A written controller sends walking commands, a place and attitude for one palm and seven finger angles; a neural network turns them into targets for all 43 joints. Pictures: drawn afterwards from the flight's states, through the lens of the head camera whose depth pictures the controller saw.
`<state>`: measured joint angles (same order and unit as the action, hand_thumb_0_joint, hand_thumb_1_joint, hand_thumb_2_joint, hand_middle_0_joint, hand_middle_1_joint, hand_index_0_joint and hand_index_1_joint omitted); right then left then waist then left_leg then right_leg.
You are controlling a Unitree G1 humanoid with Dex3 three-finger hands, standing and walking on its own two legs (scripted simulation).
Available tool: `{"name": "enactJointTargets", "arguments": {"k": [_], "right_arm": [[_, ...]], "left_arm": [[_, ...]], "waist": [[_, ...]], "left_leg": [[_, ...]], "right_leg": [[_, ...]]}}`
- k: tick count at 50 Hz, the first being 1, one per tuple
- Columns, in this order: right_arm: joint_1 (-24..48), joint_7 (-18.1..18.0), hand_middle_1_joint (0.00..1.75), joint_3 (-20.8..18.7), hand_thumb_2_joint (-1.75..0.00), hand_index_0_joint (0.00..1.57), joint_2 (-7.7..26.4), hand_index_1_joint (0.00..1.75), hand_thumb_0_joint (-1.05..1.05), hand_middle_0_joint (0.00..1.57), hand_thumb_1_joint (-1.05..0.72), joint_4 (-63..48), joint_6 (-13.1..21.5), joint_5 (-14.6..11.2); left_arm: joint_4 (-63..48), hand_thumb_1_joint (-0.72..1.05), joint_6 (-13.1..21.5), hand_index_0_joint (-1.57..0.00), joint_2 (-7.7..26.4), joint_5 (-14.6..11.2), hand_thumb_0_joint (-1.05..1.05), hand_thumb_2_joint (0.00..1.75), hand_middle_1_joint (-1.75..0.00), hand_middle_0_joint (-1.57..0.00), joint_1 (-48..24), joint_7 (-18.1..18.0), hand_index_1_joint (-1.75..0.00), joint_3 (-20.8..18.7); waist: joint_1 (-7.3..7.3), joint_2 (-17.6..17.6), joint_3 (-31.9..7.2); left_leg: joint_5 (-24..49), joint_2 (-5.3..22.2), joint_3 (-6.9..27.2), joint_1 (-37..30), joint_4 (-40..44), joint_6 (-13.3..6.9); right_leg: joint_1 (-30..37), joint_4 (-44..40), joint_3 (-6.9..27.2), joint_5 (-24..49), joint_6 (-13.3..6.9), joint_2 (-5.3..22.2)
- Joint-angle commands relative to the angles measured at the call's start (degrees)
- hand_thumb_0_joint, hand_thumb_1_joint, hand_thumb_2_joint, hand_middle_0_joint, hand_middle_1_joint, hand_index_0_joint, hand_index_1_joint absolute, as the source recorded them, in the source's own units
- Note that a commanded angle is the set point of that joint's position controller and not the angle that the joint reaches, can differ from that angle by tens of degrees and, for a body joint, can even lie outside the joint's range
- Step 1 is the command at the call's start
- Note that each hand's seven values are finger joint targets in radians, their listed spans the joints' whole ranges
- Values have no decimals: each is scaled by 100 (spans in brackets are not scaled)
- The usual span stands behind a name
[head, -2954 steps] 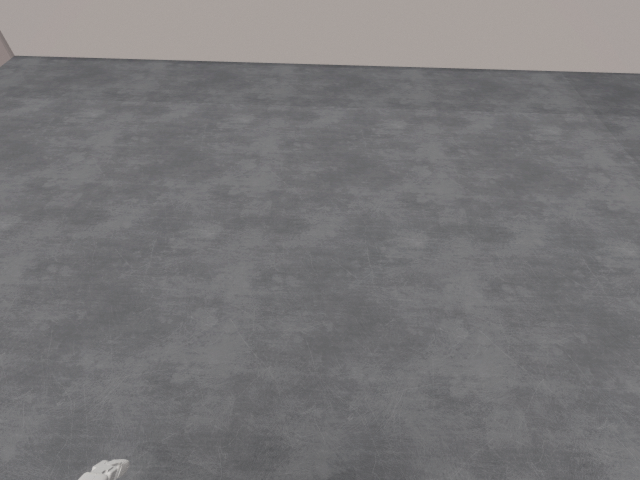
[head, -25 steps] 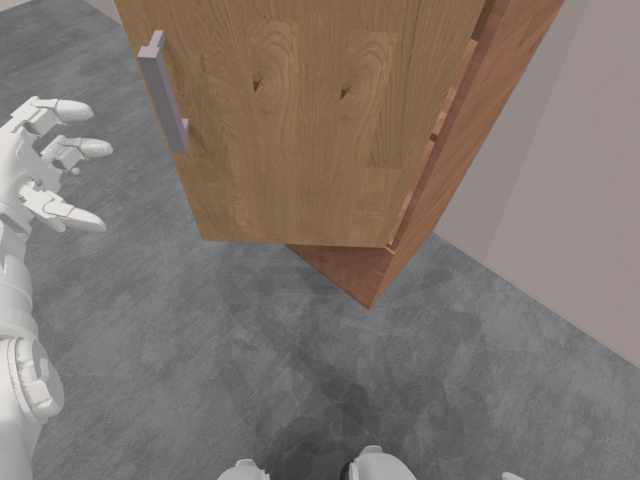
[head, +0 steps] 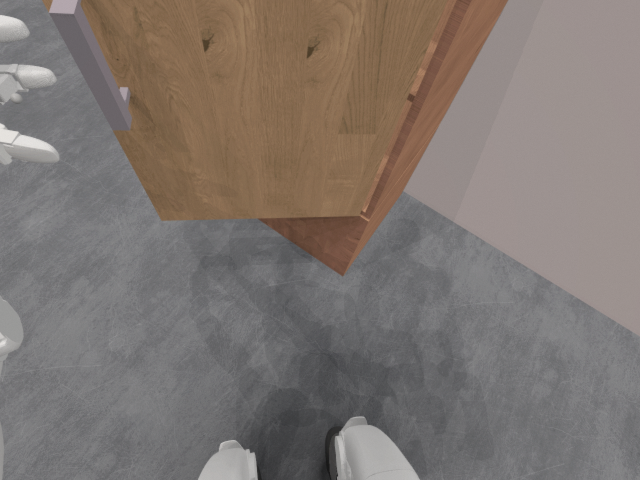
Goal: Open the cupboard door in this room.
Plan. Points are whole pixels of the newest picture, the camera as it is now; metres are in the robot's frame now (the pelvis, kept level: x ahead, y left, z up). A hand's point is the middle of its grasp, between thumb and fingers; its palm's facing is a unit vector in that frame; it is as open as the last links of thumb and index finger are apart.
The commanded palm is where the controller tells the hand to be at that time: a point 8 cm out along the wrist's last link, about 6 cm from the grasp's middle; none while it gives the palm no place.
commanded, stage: move the hooked fingers beside the handle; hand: left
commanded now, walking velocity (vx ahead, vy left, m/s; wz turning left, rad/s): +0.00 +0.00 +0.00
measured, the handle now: (100, 61) +0.58 +0.20 +0.11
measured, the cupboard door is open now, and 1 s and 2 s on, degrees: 39 39 39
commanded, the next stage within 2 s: slide the fingers in behind the handle in 0.86 s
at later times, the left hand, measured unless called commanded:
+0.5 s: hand (17, 94) +0.53 +0.27 +0.11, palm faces -0.04 -1.00 +0.00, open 14.0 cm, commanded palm +0.51 +0.31 +0.11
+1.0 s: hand (30, 91) +0.53 +0.26 +0.12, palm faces -0.03 -1.00 -0.02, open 14.0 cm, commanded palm +0.52 +0.30 +0.11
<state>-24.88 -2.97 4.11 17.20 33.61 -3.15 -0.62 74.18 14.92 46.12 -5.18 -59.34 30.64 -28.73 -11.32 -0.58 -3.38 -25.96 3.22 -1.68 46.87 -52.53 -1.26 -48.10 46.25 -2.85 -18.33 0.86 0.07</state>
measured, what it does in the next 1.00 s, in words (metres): stands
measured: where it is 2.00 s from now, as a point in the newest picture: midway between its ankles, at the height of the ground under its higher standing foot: outside the picture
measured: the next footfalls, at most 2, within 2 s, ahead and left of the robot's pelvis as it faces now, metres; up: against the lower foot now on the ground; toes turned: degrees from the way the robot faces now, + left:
none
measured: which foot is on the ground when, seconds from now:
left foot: down 0.00-1.00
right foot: down 0.00-1.00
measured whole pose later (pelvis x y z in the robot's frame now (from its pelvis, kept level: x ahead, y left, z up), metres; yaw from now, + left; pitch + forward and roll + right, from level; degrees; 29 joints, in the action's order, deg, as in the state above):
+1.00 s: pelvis +0.01 +0.00 +0.00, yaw +0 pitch +22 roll -4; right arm -24.6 -2.1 4.4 16.7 32.4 -5.9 -0.5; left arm 73.2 15.1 46.1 -5.0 -59.5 29.4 -28.6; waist -11.6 -1.2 -3.8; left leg -27.1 3.9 -1.0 48.3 -53.6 -0.9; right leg -49.3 46.8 -3.3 -19.2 0.5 -0.7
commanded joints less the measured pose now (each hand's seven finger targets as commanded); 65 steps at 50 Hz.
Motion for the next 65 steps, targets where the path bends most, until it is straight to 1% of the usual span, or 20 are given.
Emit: {"name": "enactJointTargets", "arguments": {"k": [1,6,10,16,19,21,24,28,30,35,42,46,48,51,54,55,57,60,62,65], "right_arm": [[-1150,-82,30,-418,-90,20,1157,30,0,20,-90,-202,-10,51],[-1267,-43,30,-398,-90,20,1164,30,0,20,-90,-234,-105,70],[-1277,-17,30,-419,-90,20,1164,30,0,20,-90,-322,-192,75],[-1281,38,30,-484,-90,20,1166,30,0,20,-90,-353,-247,84],[-1259,77,30,-513,-90,20,1142,30,0,20,-90,-332,-273,74],[-1217,85,30,-502,-90,20,1105,30,0,20,-90,-334,-290,56],[-1165,78,30,-498,-90,20,1114,30,0,20,-90,-280,-310,46],[-1143,68,30,-508,-90,20,1082,30,0,20,-90,-228,-292,76],[-1096,75,30,-491,-90,20,1074,30,0,20,-90,-216,-278,73],[-1034,29,30,-445,-90,20,1076,30,0,20,-90,-238,-250,64],[-1046,2,30,-403,-90,20,1094,30,0,20,-90,-303,-210,61],[-1078,0,30,-413,-90,20,1094,30,0,20,-90,-346,-218,47],[-1080,-3,30,-411,-90,20,1130,30,0,20,-90,-301,-232,39],[-1098,-7,30,-405,-90,20,1093,30,0,20,-90,-300,-203,42],[-1152,-17,30,-417,-90,20,1111,30,0,20,-90,-206,-198,58],[-1156,-1,30,-422,-90,20,1095,30,0,20,-90,-203,-184,62],[-1204,2,30,-439,-90,20,1110,30,0,20,-90,-178,-170,74],[-1183,21,30,-424,-90,20,1104,30,0,20,-90,-192,-167,73],[-1194,33,30,-433,-90,20,1081,30,0,20,-90,-238,-171,82],[-1166,81,30,-455,-90,20,1091,30,0,20,-90,-286,-180,78]], "left_arm": [[-1198,-50,352,-30,1859,-84,0,30,-120,-30,-2653,5,-120,-175],[-897,-50,200,-30,1829,-29,0,30,-120,-30,-2344,4,-120,-173],[-1125,-50,186,-30,2225,26,0,30,-120,-30,-2206,-24,-120,-436],[-1737,-50,377,-30,2347,-97,0,30,-120,-30,-2175,-24,-120,-683],[-1771,-50,342,-30,2120,-163,0,30,-120,-30,-1961,17,-120,-586],[-1763,-50,296,-30,1619,-235,0,30,-120,-30,-1915,58,-120,-248],[-1553,-50,200,-30,1465,-246,0,30,-120,-30,-1966,43,-120,-103],[-1808,-50,313,-30,1305,-252,0,30,-120,-30,-2182,-60,-120,-21],[-1535,-50,293,-30,1168,-259,0,30,-120,-30,-2129,-115,-120,50],[-1421,-50,331,-30,1432,-88,0,30,-120,-30,-2414,-298,-120,-19],[-1471,-50,452,-30,1941,-34,0,30,-120,-30,-2514,-267,-120,-300],[-1381,-50,391,-30,1690,-131,0,30,-120,-30,-2288,-146,-120,-173],[-1217,-50,319,-30,1913,-113,0,30,-120,-30,-2222,-100,-120,-300],[-1335,-50,310,-30,1371,-166,0,30,-120,-30,-2406,-103,-120,86],[-1368,-50,336,-30,1531,-153,0,30,-120,-30,-2652,-168,-120,-4],[-1393,-50,343,-30,1387,-132,0,30,-120,-30,-2638,-183,-120,100],[-1446,-50,393,-30,1582,-157,0,30,-120,-30,-2563,-241,-120,-121],[-1391,-50,348,-30,1677,-74,0,30,-120,-30,-2572,-323,-120,-144],[-1615,-50,411,-30,1711,-35,0,30,-120,-30,-2503,-388,-120,-187],[-1586,-50,391,-30,1604,-96,0,30,-120,-30,-2192,-432,-120,-219]], "waist": [[-51,-1125,-2883],[-32,-1059,-2809],[56,-947,-2960],[152,-1464,-3359],[150,-1334,-3288],[86,-1391,-3078],[-2,-1170,-2701],[3,-1441,-2945],[-54,-1085,-2655],[-63,-1106,-2614],[15,-1169,-3108],[-17,-1022,-3025],[5,-946,-2873],[-106,-1077,-2680],[-165,-1035,-2752],[-149,-1151,-2779],[-90,-1104,-3047],[-87,-1067,-2831],[28,-1395,-3144],[55,-1095,-3020]], "left_leg": [[2976,-106,449,-1887,449,23],[3033,-100,424,-1758,413,13],[2976,-121,338,-1481,381,-31],[3618,-87,368,-2078,299,22],[3843,-67,399,-2221,306,29],[4012,-50,419,-2389,325,41],[3560,-63,401,-2163,364,14],[3979,-32,493,-2540,329,97],[3557,-49,445,-2230,337,41],[3182,-93,433,-1935,347,35],[3227,-116,422,-1837,284,27],[3162,-125,386,-1790,318,-11],[2896,-129,367,-1575,324,-25],[2680,-138,349,-1609,398,-46],[2520,-115,381,-1607,396,-39],[2494,-124,385,-1664,412,-29],[2675,-113,390,-1764,367,-25],[2478,-125,345,-1498,397,-47],[2833,-128,386,-1812,402,7],[2757,-121,323,-1696,406,-19]], "right_leg": [[1191,-199,41,1771,-205,-293],[1150,-190,10,1818,-210,-317],[1523,-169,71,2079,-180,-316],[1456,-113,44,2321,-227,-367],[1448,-170,18,2411,-189,-373],[1214,-207,-30,2329,-203,-388],[1089,-275,-35,2097,-169,-375],[971,-213,-59,2136,-196,-364],[1000,-253,-48,2031,-183,-370],[1074,-192,-16,1932,-181,-319],[1449,-81,45,2193,-191,-314],[1481,-127,33,2204,-190,-337],[1459,-156,47,2068,-173,-327],[1273,-233,41,1860,-190,-334],[1226,-255,49,1701,-168,-325],[1172,-260,34,1629,-179,-332],[1283,-220,48,1777,-188,-343],[1367,-248,68,1741,-173,-330],[1380,-172,45,1892,-208,-332],[1495,-229,51,1937,-185,-350]]}}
